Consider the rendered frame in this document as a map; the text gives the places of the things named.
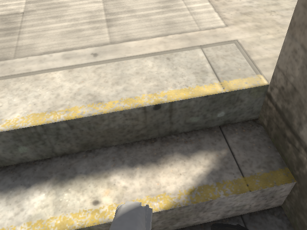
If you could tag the left robot thigh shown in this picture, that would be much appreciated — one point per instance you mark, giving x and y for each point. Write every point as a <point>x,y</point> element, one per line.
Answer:
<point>132,216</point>

